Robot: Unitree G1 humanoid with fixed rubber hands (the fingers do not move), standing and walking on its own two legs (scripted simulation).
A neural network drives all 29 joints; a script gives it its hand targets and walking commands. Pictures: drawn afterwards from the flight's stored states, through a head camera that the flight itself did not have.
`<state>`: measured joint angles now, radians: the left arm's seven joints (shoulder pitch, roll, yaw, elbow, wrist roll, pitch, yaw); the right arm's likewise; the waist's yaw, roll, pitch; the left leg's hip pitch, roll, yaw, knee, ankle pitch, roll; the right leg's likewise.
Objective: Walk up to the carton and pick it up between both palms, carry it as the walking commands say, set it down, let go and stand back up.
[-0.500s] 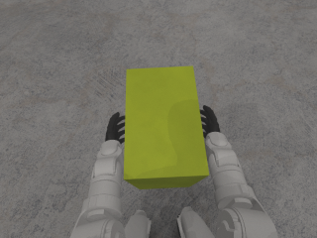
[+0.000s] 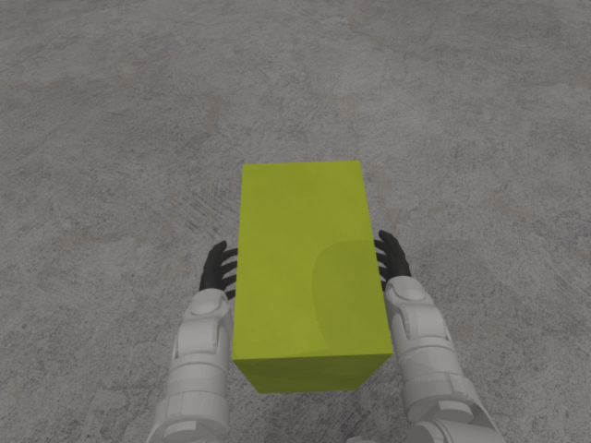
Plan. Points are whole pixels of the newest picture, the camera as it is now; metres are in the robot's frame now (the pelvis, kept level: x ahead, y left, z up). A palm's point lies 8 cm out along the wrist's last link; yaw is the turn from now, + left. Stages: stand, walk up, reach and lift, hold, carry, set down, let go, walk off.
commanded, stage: reach and lift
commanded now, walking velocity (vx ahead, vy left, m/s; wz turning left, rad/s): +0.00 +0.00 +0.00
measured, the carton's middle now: (304, 287) +0.36 +0.00 -0.07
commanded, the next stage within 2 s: hold in 1.68 s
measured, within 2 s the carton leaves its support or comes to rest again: neither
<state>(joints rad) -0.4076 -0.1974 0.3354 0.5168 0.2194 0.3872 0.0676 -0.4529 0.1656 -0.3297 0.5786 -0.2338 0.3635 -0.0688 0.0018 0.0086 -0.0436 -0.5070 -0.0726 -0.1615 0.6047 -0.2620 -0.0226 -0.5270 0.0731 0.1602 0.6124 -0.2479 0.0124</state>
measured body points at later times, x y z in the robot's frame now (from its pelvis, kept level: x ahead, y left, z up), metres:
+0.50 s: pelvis +0.00 +0.00 +0.02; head -0.03 -0.01 +0.46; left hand +0.32 +0.13 +0.04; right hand +0.32 -0.14 +0.04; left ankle +0.02 +0.13 -0.72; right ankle +0.03 -0.12 -0.72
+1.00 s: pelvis -0.01 +0.00 +0.01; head -0.06 -0.01 +0.46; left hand +0.31 +0.13 +0.06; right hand +0.32 -0.14 +0.06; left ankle +0.02 +0.13 -0.72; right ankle +0.03 -0.12 -0.72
